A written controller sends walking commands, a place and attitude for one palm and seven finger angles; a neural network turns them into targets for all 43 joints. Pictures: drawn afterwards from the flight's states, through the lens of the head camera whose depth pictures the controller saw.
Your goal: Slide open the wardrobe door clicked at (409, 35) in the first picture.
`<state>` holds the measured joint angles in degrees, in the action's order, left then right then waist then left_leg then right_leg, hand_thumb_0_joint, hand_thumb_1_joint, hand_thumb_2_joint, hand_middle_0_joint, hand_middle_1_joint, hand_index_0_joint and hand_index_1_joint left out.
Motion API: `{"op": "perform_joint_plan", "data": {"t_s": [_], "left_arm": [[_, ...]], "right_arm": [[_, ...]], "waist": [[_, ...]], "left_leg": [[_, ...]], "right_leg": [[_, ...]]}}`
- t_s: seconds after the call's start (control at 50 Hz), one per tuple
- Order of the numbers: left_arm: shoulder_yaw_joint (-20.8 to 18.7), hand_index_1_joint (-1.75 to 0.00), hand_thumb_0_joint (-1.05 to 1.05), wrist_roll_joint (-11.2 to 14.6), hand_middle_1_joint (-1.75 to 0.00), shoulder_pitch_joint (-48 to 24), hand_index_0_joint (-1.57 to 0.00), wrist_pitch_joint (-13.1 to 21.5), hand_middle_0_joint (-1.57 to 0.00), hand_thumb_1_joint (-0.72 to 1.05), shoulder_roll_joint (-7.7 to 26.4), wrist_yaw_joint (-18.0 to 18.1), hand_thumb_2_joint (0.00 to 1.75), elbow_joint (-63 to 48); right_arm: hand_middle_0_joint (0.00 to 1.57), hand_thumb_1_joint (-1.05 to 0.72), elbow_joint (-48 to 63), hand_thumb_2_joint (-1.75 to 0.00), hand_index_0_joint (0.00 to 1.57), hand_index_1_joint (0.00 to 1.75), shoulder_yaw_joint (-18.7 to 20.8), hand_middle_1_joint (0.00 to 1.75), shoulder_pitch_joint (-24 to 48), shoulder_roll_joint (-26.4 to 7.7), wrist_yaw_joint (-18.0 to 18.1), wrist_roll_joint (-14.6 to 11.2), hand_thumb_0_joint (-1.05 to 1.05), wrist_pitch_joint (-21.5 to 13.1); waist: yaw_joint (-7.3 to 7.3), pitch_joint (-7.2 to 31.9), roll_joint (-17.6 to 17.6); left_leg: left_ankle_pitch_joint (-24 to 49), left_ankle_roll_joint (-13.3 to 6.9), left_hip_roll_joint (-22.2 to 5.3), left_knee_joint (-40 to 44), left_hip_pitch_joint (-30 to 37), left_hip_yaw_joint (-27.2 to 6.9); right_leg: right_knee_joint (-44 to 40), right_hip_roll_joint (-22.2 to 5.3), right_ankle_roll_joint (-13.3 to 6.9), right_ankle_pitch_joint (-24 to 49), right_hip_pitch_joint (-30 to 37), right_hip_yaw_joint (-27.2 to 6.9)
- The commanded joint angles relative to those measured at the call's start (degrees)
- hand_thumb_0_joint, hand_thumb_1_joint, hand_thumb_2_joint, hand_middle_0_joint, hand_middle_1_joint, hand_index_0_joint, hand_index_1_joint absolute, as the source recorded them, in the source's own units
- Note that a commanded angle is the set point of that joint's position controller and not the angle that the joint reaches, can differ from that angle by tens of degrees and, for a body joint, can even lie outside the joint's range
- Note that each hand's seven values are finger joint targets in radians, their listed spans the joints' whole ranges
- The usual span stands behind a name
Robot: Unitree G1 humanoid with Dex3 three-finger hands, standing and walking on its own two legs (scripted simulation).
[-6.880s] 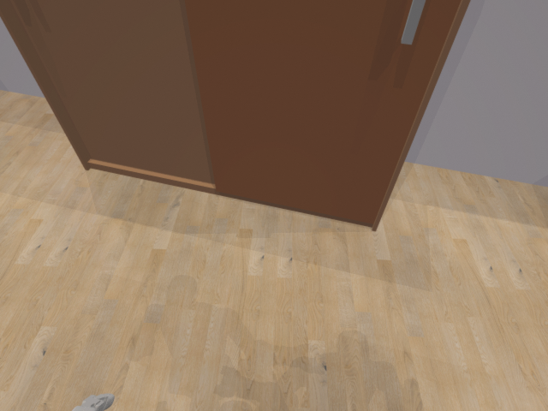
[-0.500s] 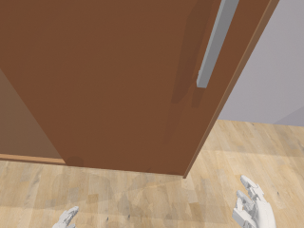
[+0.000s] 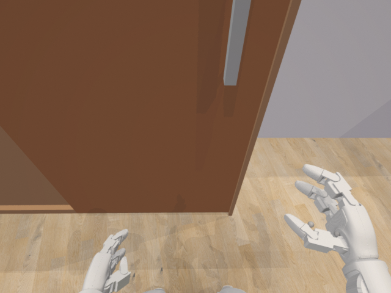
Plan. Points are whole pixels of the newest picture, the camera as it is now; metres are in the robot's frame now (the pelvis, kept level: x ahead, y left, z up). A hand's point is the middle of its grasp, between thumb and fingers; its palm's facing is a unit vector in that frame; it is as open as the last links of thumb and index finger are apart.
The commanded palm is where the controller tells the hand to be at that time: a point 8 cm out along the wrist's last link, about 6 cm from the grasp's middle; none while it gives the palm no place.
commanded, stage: raise the hand with hooked fingers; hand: right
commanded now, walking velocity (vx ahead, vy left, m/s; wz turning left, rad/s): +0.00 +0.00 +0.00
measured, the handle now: (239, 4) +0.56 -0.06 +0.31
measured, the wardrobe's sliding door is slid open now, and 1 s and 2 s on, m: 0.00 0.00 0.00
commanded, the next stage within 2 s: move the hooked fingers beside the handle in 1.42 s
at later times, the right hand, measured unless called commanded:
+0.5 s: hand (367, 169) +0.27 -0.24 +0.19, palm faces +0.06 +0.99 -0.08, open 13.0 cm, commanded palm +0.24 -0.29 +0.21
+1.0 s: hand out of the picture +0.29 -0.27 +0.29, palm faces +0.08 +0.99 -0.09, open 14.0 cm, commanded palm +0.25 -0.31 +0.28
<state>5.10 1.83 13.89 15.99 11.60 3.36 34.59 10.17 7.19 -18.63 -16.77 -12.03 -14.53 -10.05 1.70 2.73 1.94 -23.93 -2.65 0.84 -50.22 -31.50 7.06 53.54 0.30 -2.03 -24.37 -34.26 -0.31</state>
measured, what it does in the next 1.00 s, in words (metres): stands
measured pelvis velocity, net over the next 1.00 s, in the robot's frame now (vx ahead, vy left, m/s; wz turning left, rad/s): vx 0.01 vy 0.01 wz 0.01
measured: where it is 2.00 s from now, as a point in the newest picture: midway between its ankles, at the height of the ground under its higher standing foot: outside the picture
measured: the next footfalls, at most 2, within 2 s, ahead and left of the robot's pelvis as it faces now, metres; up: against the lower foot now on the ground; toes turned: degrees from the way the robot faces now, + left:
none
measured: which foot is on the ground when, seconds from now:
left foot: down 0.00-1.00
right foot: down 0.00-1.00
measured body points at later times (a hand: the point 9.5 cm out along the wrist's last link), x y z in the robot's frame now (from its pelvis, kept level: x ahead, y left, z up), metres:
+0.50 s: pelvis +0.03 -0.01 +0.04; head +0.01 +0.00 +0.49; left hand +0.23 +0.23 -0.01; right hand +0.26 -0.29 +0.20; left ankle +0.02 +0.09 -0.69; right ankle +0.03 -0.09 -0.69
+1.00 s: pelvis +0.01 +0.01 +0.05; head -0.03 +0.03 +0.50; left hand +0.22 +0.23 -0.01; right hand +0.28 -0.32 +0.30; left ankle +0.02 +0.09 -0.69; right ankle +0.03 -0.09 -0.69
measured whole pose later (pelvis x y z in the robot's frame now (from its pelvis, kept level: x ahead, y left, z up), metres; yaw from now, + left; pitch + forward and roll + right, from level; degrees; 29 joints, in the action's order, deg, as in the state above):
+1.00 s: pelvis +0.01 +0.01 +0.05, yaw +1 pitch -5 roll +1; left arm 5.5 6.0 7.1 7.6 16.5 6.3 38.0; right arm -2.7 25.9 15.4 -32.1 -21.9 -19.7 25.2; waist 4.1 0.8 3.6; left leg -12.8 -2.8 1.9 -24.6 -6.6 5.2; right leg 27.3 0.4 -1.3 -13.3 -8.6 0.8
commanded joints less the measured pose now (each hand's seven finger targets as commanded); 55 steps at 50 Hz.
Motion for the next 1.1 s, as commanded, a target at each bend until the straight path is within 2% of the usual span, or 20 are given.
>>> {"op": "perform_joint_plan", "data": {"t_s": [0.0, 0.06, 0.08, 0.16, 0.3, 0.36, 0.42, 0.44, 0.5, 0.54, 0.66, 0.68, 0.72, 0.78, 0.82, 0.88, 0.9, 0.96, 1.02, 1.08], "left_arm": [[-4.6, -0.30, 0.00, 0.5, -0.30, -6.8, -0.20, 4.4, -0.20, 0.90, 9.9, 2.2, 0.90, -9.9], [-4.5, -0.30, 0.00, 0.6, -0.30, -6.2, -0.20, 5.4, -0.20, 0.90, 9.4, 1.7, 0.90, -9.3], [-4.5, -0.30, 0.00, 0.7, -0.30, -6.0, -0.20, 5.7, -0.20, 0.90, 9.6, 1.6, 0.90, -8.9], [-5.0, -0.30, 0.00, 0.9, -0.30, -5.5, -0.20, 6.5, -0.20, 0.90, 10.2, 1.7, 0.90, -7.7], [-4.9, -0.30, 0.00, 1.4, -0.30, -7.2, -0.20, 5.3, -0.20, 0.90, 10.5, 3.1, 0.90, -6.3], [-4.6, -0.30, 0.00, 1.7, -0.30, -8.2, -0.20, 4.8, -0.20, 0.90, 10.2, 3.3, 0.90, -6.2], [-4.2, -0.30, 0.00, 2.0, -0.30, -9.5, -0.20, 3.9, -0.20, 0.90, 10.3, 3.6, 0.90, -5.4], [-4.1, -0.30, 0.00, 2.1, -0.30, -9.6, -0.20, 3.4, -0.20, 0.90, 10.5, 3.8, 0.90, -5.3], [-3.6, -0.30, 0.00, 2.5, -0.30, -11.5, -0.20, 2.2, -0.20, 0.90, 10.5, 4.1, 0.90, -5.3], [-3.3, -0.30, 0.00, 2.6, -0.30, -12.6, -0.20, 1.5, -0.20, 0.90, 10.2, 4.2, 0.90, -5.9], [-2.6, -0.30, 0.00, 2.9, -0.30, -14.5, -0.20, -0.6, -0.20, 0.90, 10.1, 4.1, 0.90, -6.0], [-2.5, -0.30, 0.00, 3.0, -0.30, -15.0, -0.20, -1.0, -0.20, 0.90, 10.2, 4.1, 0.90, -6.2], [-2.4, -0.30, 0.00, 3.2, -0.30, -15.8, -0.20, -1.7, -0.20, 0.90, 10.4, 3.9, 0.90, -6.1], [-2.2, -0.30, 0.00, 3.5, -0.30, -16.6, -0.20, -2.9, -0.20, 0.90, 10.6, 3.9, 0.90, -6.3], [-2.2, -0.30, 0.00, 3.5, -0.30, -17.5, -0.20, -3.4, -0.20, 0.90, 10.9, 3.7, 0.90, -6.7], [-2.2, -0.30, 0.00, 3.8, -0.30, -18.1, -0.20, -4.2, -0.20, 0.90, 11.2, 3.6, 0.90, -6.9], [-2.2, -0.30, 0.00, 3.8, -0.30, -18.7, -0.20, -4.4, -0.20, 0.90, 11.4, 3.4, 0.90, -6.8], [-2.4, -0.30, 0.00, 4.3, -0.30, -17.8, -0.20, -5.1, -0.20, 0.90, 11.4, 2.9, 0.90, -7.4], [-2.8, -0.30, 0.00, 4.5, -0.30, -18.3, -0.20, -5.6, -0.20, 0.90, 12.0, 2.4, 0.90, -8.1], [-3.0, -0.30, 0.00, 4.2, -0.30, -18.5, -0.20, -5.4, -0.20, 0.90, 11.9, 2.7, 0.90, -8.6]], "right_arm": [[0.26, -0.08, 9.2, -0.55, 0.26, 0.82, 11.9, 0.82, 2.7, -9.7, 0.4, -4.0, 0.00, 3.7], [0.26, -0.01, 13.3, -0.52, 0.26, 0.87, 11.0, 0.87, 4.3, -7.7, 1.1, -5.0, 0.00, 2.5], [0.27, 0.01, 14.3, -0.51, 0.27, 0.88, 10.5, 0.88, 6.0, -7.8, 1.3, -4.8, 0.00, 2.0], [0.27, 0.10, 14.0, -0.47, 0.27, 0.94, 10.1, 0.94, 8.6, -8.3, 0.8, -3.8, 0.00, 2.1], [0.28, 0.27, 14.3, -0.40, 0.28, 1.05, 14.9, 1.05, 14.8, -13.3, -0.9, -4.4, 0.00, 7.6], [0.29, 0.34, 15.4, -0.37, 0.29, 1.10, 15.7, 1.10, 18.0, -13.9, -1.8, -5.1, 0.00, 9.7], [0.29, 0.41, 12.3, -0.34, 0.29, 1.14, 16.7, 1.14, 21.7, -15.0, -3.3, -6.0, 0.00, 12.9], [0.29, 0.43, 10.4, -0.33, 0.29, 1.15, 17.7, 1.15, 22.5, -16.0, -3.8, -6.3, 0.00, 14.3], [0.30, 0.50, 8.7, -0.30, 0.30, 1.20, 18.3, 1.20, 28.6, -17.8, -5.1, -6.3, 0.00, 17.8], [0.30, 0.50, 9.6, -0.30, 0.30, 1.20, 19.2, 1.20, 32.5, -19.4, -5.8, -6.4, 0.00, 19.4], [0.30, 0.50, 6.5, -0.30, 0.30, 1.20, 21.7, 1.20, 39.6, -23.2, -7.7, -7.0, 0.00, 23.1], [0.30, 0.50, 6.0, -0.30, 0.30, 1.20, 21.8, 1.20, 40.9, -23.9, -8.1, -6.9, 0.00, 23.9], [0.30, 0.50, 4.6, -0.30, 0.30, 1.20, 22.8, 1.20, 43.6, -25.7, -8.3, -6.8, 0.00, 25.7], [0.30, 0.50, 1.2, -0.30, 0.30, 1.20, 23.0, 1.20, 46.7, -26.9, -8.9, -6.7, 0.00, 28.2], [0.30, 0.50, 1.1, -0.30, 0.30, 1.20, 24.3, 1.20, 50.1, -29.6, -9.1, -6.3, 0.00, 29.5], [0.30, 0.50, -1.3, -0.30, 0.30, 1.20, 24.5, 1.20, 53.1, -30.9, -9.6, -6.2, 0.00, 31.2], [0.30, 0.50, -1.8, -0.30, 0.30, 1.20, 25.1, 1.20, 53.5, -31.8, -9.7, -6.2, 0.00, 31.6], [0.30, 0.50, -4.9, -0.30, 0.30, 1.20, 22.2, 1.20, 48.9, -28.1, -10.8, -6.3, 0.00, 33.1], [0.30, 0.50, -2.6, -0.30, 0.30, 1.20, 23.7, 1.20, 49.1, -29.9, -10.8, -6.5, 0.00, 33.6], [0.30, 0.50, 0.0, -0.30, 0.30, 1.20, 24.8, 1.20, 50.5, -30.6, -9.5, -6.3, 0.00, 32.8]], "waist": [[1.31, 9.3, -2.5], [1.07, 8.7, -0.3], [0.49, 7.7, -0.2], [0.12, 6.4, 0.8], [1.71, 6.9, 2.4], [2.15, 7.8, 3.1], [2.05, 5.5, 3.0], [2.19, 4.8, 1.6], [2.13, 3.6, 2.6], [2.18, 6.0, 2.6], [2.29, 7.2, 1.4], [2.40, 7.2, 2.5], [2.48, 7.0, 3.0], [2.29, 5.9, 0.8], [2.65, 7.2, 2.0], [2.43, 6.6, 0.8], [2.48, 6.5, 0.5], [2.28, 5.2, -0.7], [2.68, 5.9, -0.1], [2.80, 6.1, 0.2]], "left_leg": [[1.7, 1.6, -0.6, 13.4, 8.9, -5.7], [6.5, 1.6, 0.0, 13.5, 9.6, -4.1], [6.5, 1.7, 0.1, 13.8, 9.3, -4.0], [8.9, 1.6, 0.3, 15.5, 10.8, -3.7], [16.9, 1.2, 0.2, 19.6, 18.1, -3.7], [20.8, 1.3, 0.4, 21.0, 20.4, -3.3], [22.8, 1.2, 0.2, 23.1, 21.9, -3.9], [22.4, 1.2, 0.2, 23.8, 22.1, -3.8], [20.4, 1.0, 0.0, 25.8, 22.9, -4.8], [21.1, 1.1, -0.3, 26.5, 24.2, -5.0], [23.5, 1.1, -0.5, 27.7, 26.4, -5.4], [23.1, 1.0, -0.6, 28.1, 26.3, -5.6], [22.5, 1.0, -1.5, 28.8, 26.8, -7.0], [19.2, 1.2, -1.5, 29.7, 26.2, -7.2], [18.6, 1.3, -2.7, 30.2, 27.1, -9.3], [15.4, 1.6, -2.9, 31.0, 26.4, -9.9], [16.2, 2.0, -3.9, 31.2, 27.1, -11.6], [15.0, 2.1, -3.3, 30.8, 25.3, -10.7], [13.0, 2.0, -3.9, 30.9, 25.3, -11.7], [9.4, 1.2, -2.9, 30.9, 24.4, -10.5]], "right_leg": [[-15.4, -0.8, 1.1, 6.5, 7.5, -4.3], [-17.5, -1.3, 1.8, 10.2, 11.2, -3.9], [-18.1, -1.4, 1.8, 10.1, 11.8, -4.0], [-20.3, -1.6, 2.0, 12.3, 14.9, -4.0], [-23.6, -1.1, 2.3, 20.3, 21.2, -3.0], [-25.2, -1.1, 2.9, 24.8, 24.7, -2.8], [-26.4, -1.0, 2.7, 25.4, 25.7, -2.2], [-26.9, -1.0, 2.4, 24.6, 25.5, -2.3], [-28.0, -0.8, 1.8, 22.1, 26.3, -2.0], [-28.7, -0.6, 1.5, 22.5, 28.0, -2.1], [-29.5, -0.6, 1.1, 24.1, 29.3, -2.2], [-29.8, -0.5, 1.1, 23.8, 29.4, -2.2], [-29.6, -0.5, 1.0, 22.8, 28.4, -2.0], [-30.2, -0.5, 0.8, 20.5, 27.7, -2.5], [-29.5, -0.4, 0.8, 19.9, 26.9, -2.6], [-29.6, -0.4, 0.6, 18.1, 26.4, -2.8], [-28.7, -0.7, 0.8, 18.0, 25.5, -2.9], [-29.0, -0.5, 0.8, 17.0, 25.2, -2.7], [-28.5, -0.7, 1.0, 16.3, 24.5, -2.8], [-29.1, -0.7, 0.8, 15.8, 25.6, -2.9]]}}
